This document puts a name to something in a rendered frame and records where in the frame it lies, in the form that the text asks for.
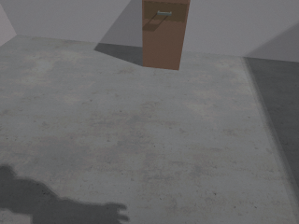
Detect drawer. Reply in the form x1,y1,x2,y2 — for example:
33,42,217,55
145,1,187,22

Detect cabinet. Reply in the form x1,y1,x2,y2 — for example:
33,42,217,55
142,0,191,71

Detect handle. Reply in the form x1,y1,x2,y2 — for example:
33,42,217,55
157,11,172,16

